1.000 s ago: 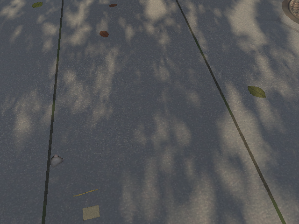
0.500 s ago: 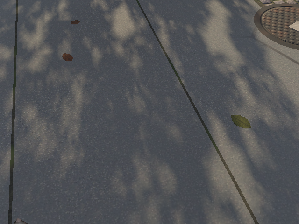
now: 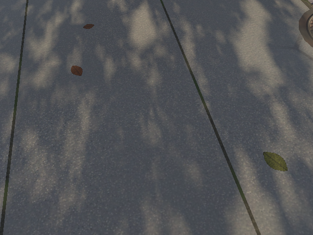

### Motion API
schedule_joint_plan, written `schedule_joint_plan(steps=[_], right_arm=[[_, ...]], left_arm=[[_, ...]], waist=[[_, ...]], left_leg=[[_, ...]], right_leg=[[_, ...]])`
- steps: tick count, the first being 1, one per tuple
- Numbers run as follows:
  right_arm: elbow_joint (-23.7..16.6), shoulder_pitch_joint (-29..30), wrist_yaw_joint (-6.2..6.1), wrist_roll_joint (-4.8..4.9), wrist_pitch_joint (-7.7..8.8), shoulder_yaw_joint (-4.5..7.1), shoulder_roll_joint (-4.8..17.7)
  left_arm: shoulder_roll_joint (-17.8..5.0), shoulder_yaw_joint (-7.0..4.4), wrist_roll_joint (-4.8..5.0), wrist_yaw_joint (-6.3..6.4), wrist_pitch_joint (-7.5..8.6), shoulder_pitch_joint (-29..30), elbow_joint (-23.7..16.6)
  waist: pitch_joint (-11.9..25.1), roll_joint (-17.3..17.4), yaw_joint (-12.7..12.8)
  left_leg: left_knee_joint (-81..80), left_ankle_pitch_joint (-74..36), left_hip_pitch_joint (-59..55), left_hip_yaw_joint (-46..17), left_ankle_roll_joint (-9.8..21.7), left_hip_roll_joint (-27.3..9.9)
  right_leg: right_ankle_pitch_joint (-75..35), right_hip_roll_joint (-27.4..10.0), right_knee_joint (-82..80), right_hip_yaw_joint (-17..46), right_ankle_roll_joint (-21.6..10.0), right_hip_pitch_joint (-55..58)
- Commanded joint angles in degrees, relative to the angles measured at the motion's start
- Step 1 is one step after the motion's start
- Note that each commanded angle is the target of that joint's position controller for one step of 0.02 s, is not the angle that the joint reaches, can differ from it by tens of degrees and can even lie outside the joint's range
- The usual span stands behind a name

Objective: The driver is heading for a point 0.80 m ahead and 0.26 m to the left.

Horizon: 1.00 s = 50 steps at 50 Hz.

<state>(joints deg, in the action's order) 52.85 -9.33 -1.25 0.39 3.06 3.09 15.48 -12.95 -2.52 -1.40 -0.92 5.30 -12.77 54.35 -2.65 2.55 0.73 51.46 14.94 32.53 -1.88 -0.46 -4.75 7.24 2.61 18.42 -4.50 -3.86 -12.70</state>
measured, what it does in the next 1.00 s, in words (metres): walks ahead, turning left: left foot, then right foot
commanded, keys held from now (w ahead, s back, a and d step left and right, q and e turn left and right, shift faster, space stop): q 0.58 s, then w+q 0.12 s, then w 0.30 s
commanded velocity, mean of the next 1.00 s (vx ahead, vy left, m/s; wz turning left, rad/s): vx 0.15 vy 0.00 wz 0.41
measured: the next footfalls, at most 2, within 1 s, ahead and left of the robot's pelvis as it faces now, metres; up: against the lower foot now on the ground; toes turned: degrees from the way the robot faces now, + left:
left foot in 0.24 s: +0.15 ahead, +0.13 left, +0.00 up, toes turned +8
right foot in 0.72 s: +0.19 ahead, -0.09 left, +0.00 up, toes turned +26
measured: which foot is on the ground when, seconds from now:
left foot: up 0.00-0.22, down 0.24-0.72, up 0.74-1.00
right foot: down 0.00-0.26, up 0.28-0.70, down 0.72-1.00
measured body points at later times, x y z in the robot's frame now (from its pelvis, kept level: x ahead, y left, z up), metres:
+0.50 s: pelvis +0.08 +0.04 +0.00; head +0.13 +0.08 +0.44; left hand +0.17 +0.35 -0.13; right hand +0.26 -0.22 -0.10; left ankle +0.11 +0.13 -0.75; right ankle +0.13 -0.12 -0.68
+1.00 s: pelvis +0.17 +0.04 +0.00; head +0.20 +0.03 +0.45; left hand +0.04 +0.29 -0.12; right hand +0.45 -0.11 -0.10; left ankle +0.19 +0.24 -0.69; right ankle +0.16 -0.10 -0.75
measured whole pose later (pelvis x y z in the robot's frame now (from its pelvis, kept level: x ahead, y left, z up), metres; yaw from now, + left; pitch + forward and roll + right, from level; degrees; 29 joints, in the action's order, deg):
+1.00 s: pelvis +0.17 +0.04 +0.00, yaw +27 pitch +2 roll +1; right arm 42.2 -9.1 0.2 0.8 2.6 4.4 16.6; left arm -14.3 -3.6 0.5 0.7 4.6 -22.4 52.8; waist 1.4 2.2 4.6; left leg 44.4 7.1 34.1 -2.2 -1.1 -3.1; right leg 14.5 -1.4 14.2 -0.2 0.0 -2.1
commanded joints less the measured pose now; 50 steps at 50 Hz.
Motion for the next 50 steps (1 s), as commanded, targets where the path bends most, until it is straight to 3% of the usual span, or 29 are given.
schedule_joint_plan(steps=[1,4,8,10,11,12,13,14,15,16,17,18,19,21,25,29,32,34,35,36,37,38,39,40,41,46,50], right_arm=[[-0.7,-5.2,0.15,-0.02,-0.93,0.23,1.8],[-3.4,-0.4,0.52,0.21,-1.75,1.0,3.9],[-6.2,2.6,1.28,0.09,-2.57,1.82,4.4],[-6.8,1.4,1.92,0.35,-2.52,2.11,3.9],[-6.6,-0.3,2.1,0.22,-2.37,2.52,4.3],[-6.4,-3.0,1.73,-0.06,-2.24,3.97,8.3],[-7.0,-5.7,0.86,-0.69,-2.34,5.48,14.6],[-6.7,-9.6,1.16,-1.44,-2.1,4.75,13.0],[-7.6,-8.0,1.48,-1.24,-1.43,4.18,11.2],[-8.8,-3.8,1.2,-0.54,-0.99,4.16,10.4],[-9.6,-1.1,0.92,0.24,-1.08,4.04,9.8],[-10.1,0.5,0.52,0.73,-1.46,3.81,9.1],[-10.3,0.4,0.29,0.38,-1.89,3.8,9.3],[-10.5,-0.6,-0.17,0.01,-2.29,4.05,9.9],[-11.2,-1.0,-1.02,0.32,-2.86,4.49,11.1],[-12.1,0.2,-1.25,0.1,-3.61,4.49,11.2],[-13.0,1.2,-1.19,0.48,-4.01,4.18,10.5],[-13.7,2.6,-1.38,0.72,-4.3,3.71,9.8],[-14.0,2.3,-1.5,0.74,-4.27,3.2,8.2],[-14.0,0.3,-1.41,0.53,-4.07,1.98,3.5],[-17.0,1.4,-1.05,1.23,-2.79,2.24,4.1],[-17.3,2.9,-0.74,0.92,-1.68,2.98,8.3],[-15.7,1.4,-0.39,0.67,-1.42,3.64,10.3],[-13.9,-0.7,-0.23,0.2,-1.47,3.63,9.3],[-13.3,-1.1,0.06,-0.14,-1.17,3.35,8.1],[-15.5,5.6,1.16,0.06,0.55,1.89,4.0],[-17.6,11.0,2.12,0.82,1.25,0.88,2.4]], left_arm=[[-9.6,-1.89,0.02,1.39,0.32,4.0,-3.1],[-11.0,-2.48,0.64,2.51,-1.24,2.7,-2.1],[-11.5,-3.18,1.72,3.78,-3.3,3.0,-2.3],[-11.9,-3.52,2.51,4.38,-4.19,4.0,-3.0],[-11.7,-3.59,2.79,4.57,-4.53,3.2,-3.0],[-10.6,-3.46,2.02,4.53,-4.45,0.8,-3.1],[-7.6,-2.53,-0.17,4.13,-3.96,1.7,-5.5],[-6.5,-1.9,-0.33,3.64,-3.76,4.9,-7.2],[-8.1,-2.33,0.97,3.04,-3.7,5.6,-7.2],[-8.7,-2.61,2.04,3.05,-3.93,6.4,-7.0],[-9.2,-2.92,1.7,3.56,-4.31,6.7,-6.5],[-10.4,-3.4,1.21,4.11,-4.66,7.3,-6.7],[-9.8,-3.38,1.08,4.2,-4.82,7.5,-7.0],[-8.4,-3.17,1.47,4.33,-4.88,6.8,-7.2],[-7.7,-2.91,1.64,4.56,-4.91,8.6,-7.8],[-8.2,-2.96,1.91,3.95,-4.43,9.4,-8.3],[-8.9,-3.13,2.54,2.8,-3.28,8.2,-8.7],[-8.8,-3.45,2.95,2.14,-2.37,4.0,-7.8],[-10.3,-4.07,2.79,2.18,-2.1,0.4,-6.7],[-13.3,-4.59,1.54,2.42,-2.02,-4.7,-5.8],[-18.2,-5.41,-0.87,1.81,-1.72,-5.0,-5.7],[-15.9,-5.06,-1.11,1.71,-0.81,-0.9,-7.4],[-12.0,-4.1,0.29,2.06,-0.4,1.9,-8.1],[-10.1,-3.46,1.14,2.21,-0.3,2.4,-8.4],[-9.7,-3.24,1.66,2.26,-0.28,1.2,-7.7],[-10.3,-2.98,1.81,1.92,0.38,-5.9,-5.3],[-12.7,-3.24,2.22,1.63,-0.07,-8.6,-4.6]], waist=[[7.9,-7.9,-2.5],[6.2,-7.5,-0.9],[3.9,-7.4,-0.3],[4.2,-7.1,-1.5],[5.2,-6.0,-2.3],[8.2,0.1,-2.3],[10.2,12.8,-1.3],[15.7,13.8,-4.2],[15.5,6.9,-3.7],[12.5,3.7,-2.2],[10.4,0.4,-1.4],[9.8,0.4,-0.8],[9.7,1.8,-0.4],[10.4,3.5,-0.1],[10.3,4.6,-1.2],[8.7,6.4,-1.7],[8.7,7.6,-1.4],[7.2,7.3,1.5],[7.1,4.9,2.9],[10.4,-5.5,2.8],[5.7,-15.9,1.6],[1.2,-14.8,0.5],[-0.4,-12.8,-0.4],[0.2,-11.6,-0.9],[-0.6,-11.0,-0.4],[-1.5,-9.9,2.9],[-2.1,-11.0,5.2]], left_leg=[[-7.8,-9.0,-9.9,0.9,-0.4,0.2],[-9.7,-7.3,-6.8,0.8,0.1,0.4],[-11.9,0.6,-3.7,2.0,1.5,0.7],[-18.1,-1.6,-6.5,4.2,2.8,2.3],[-23.5,-7.8,-11.0,4.5,4.0,3.4],[-26.9,-24.8,-19.1,-1.3,6.4,0.9],[-25.8,-50.3,-30.8,-18.2,14.5,-10.6],[-28.7,-51.1,-37.0,-29.6,23.5,-17.6],[-29.4,-44.9,-35.4,-26.7,22.3,-15.7],[-29.5,-39.6,-32.6,-21.4,18.8,-12.3],[-30.1,-34.7,-29.7,-18.5,16.1,-10.0],[-30.9,-31.1,-26.9,-17.0,14.7,-8.5],[-31.3,-30.8,-24.5,-16.4,14.4,-7.3],[-31.7,-30.0,-24.5,-15.9,14.4,-6.1],[-32.4,-20.8,-24.0,-18.2,13.6,-5.3],[-33.3,-11.9,-20.7,-21.7,12.9,-4.3],[-34.9,6.6,-18.2,-25.2,12.2,-2.9],[-33.6,14.8,-13.1,-25.7,10.2,-0.2],[-29.6,18.0,-7.0,-23.7,7.7,2.5],[-12.8,20.9,0.0,-14.4,4.2,8.0],[-3.2,19.1,12.7,-8.8,3.8,12.9],[3.6,14.4,15.3,-10.3,3.5,7.7],[5.7,9.1,15.2,-10.2,2.9,6.7],[6.7,5.8,13.9,-8.9,1.9,6.2],[7.3,2.8,13.7,-7.9,1.2,5.8],[-0.1,-7.4,12.3,-0.7,-0.6,2.1],[-13.7,-9.0,3.1,3.0,-1.0,2.5]], right_leg=[[-36.8,-14.4,-4.7,2.5,-8.7,0.1],[-27.9,-16.8,-4.6,3.3,-9.0,3.7],[-20.9,-19.9,-0.5,4.9,-8.3,7.5],[-21.7,-19.6,4.5,4.2,-6.2,8.7],[-21.6,-17.6,8.8,2.6,-3.8,7.9],[-16.4,-12.8,18.2,-1.2,0.1,4.3],[8.1,-4.0,34.4,-5.0,5.2,-11.5],[34.2,1.9,46.5,2.9,6.3,-21.6],[32.6,-0.7,52.1,8.4,5.8,-23.6],[27.6,-2.2,52.1,8.9,5.6,-25.3],[23.5,-3.3,49.3,8.8,6.0,-25.7],[20.5,-4.1,46.3,8.9,6.4,-23.9],[18.6,-3.4,45.4,8.4,6.8,-21.4],[16.3,-2.3,41.0,8.3,7.4,-20.0],[13.2,-1.5,31.7,9.3,8.3,-18.0],[12.1,-0.6,24.9,9.9,8.4,-13.5],[12.2,-0.3,17.0,9.0,7.0,-7.9],[7.9,-0.4,6.1,7.4,5.1,1.1],[7.9,-4.0,1.7,9.0,3.3,8.8],[16.4,-16.5,-1.3,20.7,-0.5,16.8],[27.9,-25.3,-8.0,40.3,-8.2,14.2],[33.8,-26.3,-9.7,42.3,-10.5,9.9],[31.8,-22.7,-9.9,35.9,-8.3,9.2],[28.0,-19.5,-9.7,30.7,-5.9,10.0],[24.4,-18.0,-10.3,27.3,-5.1,9.8],[9.4,-15.4,-11.9,16.8,-5.7,10.3],[3.2,-14.9,-11.2,12.1,-5.7,7.5]])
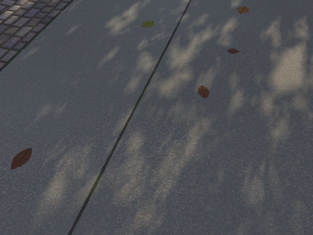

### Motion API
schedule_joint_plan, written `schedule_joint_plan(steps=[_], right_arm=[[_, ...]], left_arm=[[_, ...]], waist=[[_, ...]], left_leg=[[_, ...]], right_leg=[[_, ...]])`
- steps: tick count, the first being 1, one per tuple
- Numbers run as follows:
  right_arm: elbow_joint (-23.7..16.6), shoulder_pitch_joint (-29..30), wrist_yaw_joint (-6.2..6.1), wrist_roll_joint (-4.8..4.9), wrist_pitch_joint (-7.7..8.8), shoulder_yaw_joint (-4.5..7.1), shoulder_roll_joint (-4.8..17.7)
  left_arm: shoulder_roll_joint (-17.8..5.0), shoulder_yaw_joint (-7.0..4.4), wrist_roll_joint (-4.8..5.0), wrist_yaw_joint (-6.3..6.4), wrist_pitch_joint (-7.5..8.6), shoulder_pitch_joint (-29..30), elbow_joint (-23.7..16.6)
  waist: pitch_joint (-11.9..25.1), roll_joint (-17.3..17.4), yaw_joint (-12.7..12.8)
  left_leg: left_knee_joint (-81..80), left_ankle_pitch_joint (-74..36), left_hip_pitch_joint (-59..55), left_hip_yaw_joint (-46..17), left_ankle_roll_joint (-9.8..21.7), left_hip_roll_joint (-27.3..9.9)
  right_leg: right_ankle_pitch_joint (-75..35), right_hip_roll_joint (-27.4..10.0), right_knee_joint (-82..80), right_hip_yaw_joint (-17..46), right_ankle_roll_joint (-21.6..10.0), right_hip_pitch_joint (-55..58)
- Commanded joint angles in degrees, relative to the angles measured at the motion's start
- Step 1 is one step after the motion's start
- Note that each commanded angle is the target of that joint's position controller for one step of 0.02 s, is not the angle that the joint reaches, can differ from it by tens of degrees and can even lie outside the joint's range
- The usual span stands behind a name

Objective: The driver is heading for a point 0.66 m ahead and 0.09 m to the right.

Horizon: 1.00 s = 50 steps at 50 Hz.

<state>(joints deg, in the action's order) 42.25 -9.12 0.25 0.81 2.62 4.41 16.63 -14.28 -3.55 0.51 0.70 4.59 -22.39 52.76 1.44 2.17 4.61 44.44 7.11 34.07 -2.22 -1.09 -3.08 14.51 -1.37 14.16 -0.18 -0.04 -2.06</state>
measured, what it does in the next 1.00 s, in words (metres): walks ahead, turning right: left foot, then right foot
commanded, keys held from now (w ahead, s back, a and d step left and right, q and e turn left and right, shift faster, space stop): w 0.36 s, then w+e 0.46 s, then no key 0.18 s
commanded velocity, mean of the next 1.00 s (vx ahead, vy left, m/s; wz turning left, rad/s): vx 0.45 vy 0.00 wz -0.18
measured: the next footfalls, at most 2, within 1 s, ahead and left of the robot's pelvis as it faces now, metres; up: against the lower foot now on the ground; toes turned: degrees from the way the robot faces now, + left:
left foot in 0.14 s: +0.19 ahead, +0.16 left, +0.00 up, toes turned +2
right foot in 0.68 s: +0.52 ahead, -0.08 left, +0.00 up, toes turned -8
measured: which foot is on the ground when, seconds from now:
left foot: up 0.00-0.12, down 0.14-0.66, up 0.68-1.00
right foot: down 0.00-0.16, up 0.18-0.66, down 0.68-1.00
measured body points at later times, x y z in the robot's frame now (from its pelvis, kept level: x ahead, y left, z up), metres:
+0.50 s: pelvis +0.23 +0.06 +0.00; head +0.26 +0.06 +0.44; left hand +0.42 +0.31 -0.11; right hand +0.25 -0.22 -0.13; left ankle +0.15 +0.15 -0.75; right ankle +0.42 -0.11 -0.69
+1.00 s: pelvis +0.51 -0.01 +0.00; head +0.55 -0.03 +0.44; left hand +0.66 +0.24 -0.11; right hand +0.64 -0.31 -0.10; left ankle +0.72 +0.12 -0.69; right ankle +0.48 -0.08 -0.75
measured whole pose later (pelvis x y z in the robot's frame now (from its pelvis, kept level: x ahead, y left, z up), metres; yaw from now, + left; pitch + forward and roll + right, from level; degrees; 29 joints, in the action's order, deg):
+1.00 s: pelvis +0.51 -0.01 +0.00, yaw -15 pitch +2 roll +0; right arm 40.1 -5.5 -0.1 -0.9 5.4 2.5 17.1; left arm -16.2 -3.2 0.3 0.0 2.8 -16.0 42.5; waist -3.2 2.1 3.0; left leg 41.0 0.7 37.8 -4.4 -2.8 -4.6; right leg 10.9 7.0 19.6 4.7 -5.0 -10.0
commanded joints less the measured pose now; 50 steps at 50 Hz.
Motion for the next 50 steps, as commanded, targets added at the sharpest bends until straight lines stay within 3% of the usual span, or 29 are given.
schedule_joint_plan(steps=[1,4,6,7,8,9,10,11,12,14,17,20,24,29,31,32,33,34,35,36,37,38,39,40,41,43,46,48,50], right_arm=[[-7.2,11.3,0.89,0.57,1.75,-0.46,1.5],[-8.0,11.3,1.54,1.1,1.99,-0.28,2.8],[-6.2,4.4,1.42,0.98,2.04,0.88,4.9],[-3.6,-3.8,0.92,0.87,1.92,2.31,7.5],[-1.6,-15.0,0.17,0.05,1.65,3.5,11.4],[-0.4,-18.4,0.43,-0.37,1.32,4.12,16.1],[-0.6,-17.1,0.76,-0.41,1.69,2.58,10.7],[-1.1,-12.9,0.88,-0.3,1.93,1.6,8.3],[-1.7,-9.4,1.04,-0.43,2.02,1.05,6.8],[-2.0,-5.3,1.3,-1.15,2.22,0.42,4.8],[-0.9,-4.9,1.11,-0.64,3.11,0.71,5.3],[0.5,-6.3,0.54,-0.77,3.32,1.01,6.4],[2.3,-8.9,-0.07,-0.76,3.46,1.22,7.8],[4.6,-11.6,-0.53,-0.07,2.2,1.64,8.6],[4.4,-10.7,-0.99,-0.22,1.34,1.95,9.9],[4.1,-10.4,-1.34,-0.41,0.75,2.11,10.7],[3.6,-9.7,-1.83,-0.48,0.07,1.91,10.7],[2.1,-10.9,-2.44,-1.21,0.21,1.16,9.6],[-0.1,-18.1,-1.12,-2.46,1.9,-1.8,0.7],[0.0,-12.8,-0.19,-0.55,4.19,-0.99,5.9],[-2.0,-7.2,0.36,1.49,5.45,-0.34,8.4],[-3.0,-4.5,0.14,1.07,6.14,-0.79,7.7],[-3.1,-3.1,-0.25,-0.25,6.19,-0.5,7.6],[-3.2,-3.9,-0.44,-0.96,5.6,-0.08,8.0],[-3.5,-4.9,-0.43,-1.21,4.94,0.01,7.7],[-3.0,-6.3,-0.65,-1.52,3.52,-0.15,6.4],[-3.9,-2.8,-0.96,-2.16,2.79,-1.09,3.7],[-4.2,0.8,-0.55,-1.86,3.03,-1.47,2.8],[-4.9,3.8,0.08,-1.34,3.26,-1.37,3.2]], left_arm=[[-11.8,-2.28,0.51,-0.19,0.53,0.1,-2.8],[-12.4,-2.45,1.38,-0.59,-0.06,-1.3,-2.0],[-12.9,-2.48,1.69,-0.48,-0.54,0.3,-2.1],[-11.4,-1.96,1.41,-0.42,-0.5,0.3,-2.2],[-8.1,-0.57,-0.02,-0.44,-0.18,1.5,-4.1],[-2.2,1.12,-0.02,-0.41,1.15,-2.4,-6.1],[-8.5,-0.49,1.41,-0.59,2.17,0.4,-5.6],[-10.6,-1.13,2.24,-0.93,2.64,3.7,-6.9],[-9.8,-1.0,1.74,-0.81,2.64,5.5,-6.8],[-8.0,-1.09,0.43,-0.94,1.86,5.5,-6.8],[-5.9,-0.7,0.2,-1.2,0.42,5.8,-7.3],[-5.0,-0.19,-0.1,-1.38,0.01,10.7,-9.1],[-4.0,0.75,0.59,-2.54,0.32,18.6,-11.6],[-5.1,0.69,0.77,-4.2,0.28,24.2,-15.7],[-6.5,0.01,0.57,-4.64,0.15,22.2,-16.4],[-8.2,-0.96,0.55,-4.59,-0.08,18.0,-15.9],[-10.7,-2.5,0.61,-4.24,-0.29,9.6,-13.9],[-15.1,-4.19,0.62,-3.36,-0.73,0.4,-12.5],[-20.5,-5.12,1.01,-3.29,-0.57,-1.0,-12.5],[-15.1,-3.74,1.07,-3.14,-0.49,-3.0,-13.0],[-12.9,-3.09,0.49,-2.86,-0.31,-0.6,-13.0],[-11.9,-2.78,0.4,-2.63,-0.16,2.9,-13.9],[-10.6,-2.35,0.14,-2.54,-0.17,6.5,-14.8],[-9.7,-1.9,-0.69,-2.31,-0.16,8.5,-15.8],[-9.8,-1.98,-0.83,-2.22,-0.2,9.6,-16.4],[-9.7,-1.92,-0.63,-1.8,0.01,10.4,-16.3],[-10.9,-2.15,-0.41,-0.76,-0.32,9.4,-15.0],[-10.5,-1.98,-0.03,-0.26,-1.0,7.5,-13.9],[-10.3,-1.73,0.12,0.05,-1.58,5.4,-12.7]], waist=[[-6.3,-10.7,1.5],[-6.9,-11.3,0.5],[-3.5,-10.6,-4.6],[1.8,-8.4,-8.4],[11.1,-1.2,-13.2],[17.2,16.1,-10.6],[13.5,10.3,-11.8],[6.6,8.5,-10.2],[3.2,4.4,-8.8],[-0.7,3.5,-5.6],[-2.5,2.6,-3.6],[-4.0,1.1,-4.3],[-6.0,0.7,-7.4],[-6.9,0.0,-8.4],[-4.1,1.8,-6.5],[-0.6,3.0,-4.2],[4.2,2.5,0.4],[10.5,-2.1,3.8],[17.9,-17.4,-2.1],[22.5,-12.3,2.0],[13.6,-9.8,2.6],[8.6,-3.8,0.7],[4.4,-0.9,-1.6],[3.1,-1.6,-3.8],[2.4,-3.3,-5.1],[0.6,-3.4,-6.4],[0.3,-4.1,-5.5],[1.8,-5.5,-3.3],[2.3,-6.4,-1.6]], left_leg=[[-8.5,-0.4,-0.4,4.0,-0.1,1.2],[-13.3,2.1,-5.0,4.5,2.3,1.8],[-17.6,0.9,-16.5,5.7,4.8,3.7],[-18.6,0.7,-28.3,5.3,6.6,3.9],[-17.4,2.8,-45.7,-7.2,10.4,-7.0],[-25.4,15.3,-58.0,-33.9,18.4,-19.6],[-28.7,19.6,-53.7,-36.8,17.9,-19.0],[-29.1,16.4,-47.8,-28.7,15.9,-17.1],[-30.2,10.7,-41.2,-22.3,14.7,-14.3],[-33.8,3.1,-31.8,-15.3,14.3,-10.8],[-36.9,-5.7,-27.4,-9.8,15.2,-9.8],[-37.9,-10.0,-27.3,-4.1,14.3,-8.9],[-39.5,-8.7,-26.8,2.3,12.1,-8.3],[-35.2,-14.8,-38.5,5.5,10.0,-12.1],[-28.4,-33.0,-41.2,7.4,8.6,-12.2],[-21.3,-43.4,-42.0,8.6,7.6,-11.5],[-9.4,-48.3,-38.8,10.9,5.9,-9.5],[7.6,-34.8,-25.3,11.2,3.8,-7.6],[29.4,17.8,0.7,7.1,-0.3,4.8],[36.2,25.1,7.9,-4.1,0.4,5.7],[35.9,20.8,12.5,-4.6,1.7,2.6],[31.4,16.2,11.2,-4.1,2.4,0.1],[26.1,14.0,8.1,-3.6,2.0,-1.6],[24.1,12.7,3.9,-3.8,1.7,-2.7],[22.1,12.8,1.7,-3.8,1.0,-2.9],[17.2,12.0,-0.5,-1.8,-1.0,-3.2],[5.3,0.8,-4.0,0.8,-2.5,-1.3],[-3.3,-9.9,-7.6,1.6,-2.2,0.8],[-8.6,-15.2,-9.0,1.2,-1.7,2.0]], right_leg=[[-4.7,-11.4,-6.4,7.5,-9.6,-3.4],[-7.1,-14.1,-4.5,8.7,-9.7,-2.1],[-20.3,-13.5,2.2,6.5,-7.9,-2.8],[-27.9,-10.5,12.5,3.0,-6.2,-5.4],[-17.8,-7.4,31.1,-0.2,-3.5,-16.7],[14.9,1.9,49.4,-0.8,-0.7,-36.6],[17.3,-0.7,57.3,5.6,-1.2,-42.2],[12.3,-3.4,58.4,4.9,-2.5,-45.0],[7.3,-5.5,56.5,3.8,-2.6,-42.8],[1.7,-7.8,52.0,3.8,-2.0,-38.2],[-2.0,-8.0,47.2,3.0,-0.4,-37.2],[-11.1,-7.6,37.3,2.7,0.7,-39.1],[-21.7,-4.8,24.8,0.5,-0.6,-34.9],[-16.5,-2.6,18.9,0.5,-3.8,-37.9],[-10.6,0.4,19.0,-2.7,-5.6,-32.8],[-7.9,2.7,19.3,-4.5,-6.7,-26.9],[-8.9,5.4,17.3,-5.9,-8.4,-15.3],[-11.1,-0.8,18.0,4.9,-11.7,2.9],[0.3,-15.8,13.0,37.9,-23.5,24.3],[6.5,-17.5,4.6,48.8,-23.9,28.0],[3.3,-15.8,3.7,40.0,-20.6,22.5],[-2.0,-13.6,3.5,33.6,-18.7,13.9],[-8.9,-11.6,2.7,28.7,-17.8,5.1],[-13.7,-10.4,1.1,25.9,-17.8,-0.9],[-16.6,-9.8,0.1,25.1,-18.6,-4.5],[-30.7,-9.1,-0.3,18.7,-18.2,-10.2],[-42.4,-4.7,1.2,9.5,-14.8,-14.7],[-39.9,-2.6,2.4,7.0,-12.2,-14.2],[-34.5,-3.4,3.4,8.4,-11.2,-11.7]])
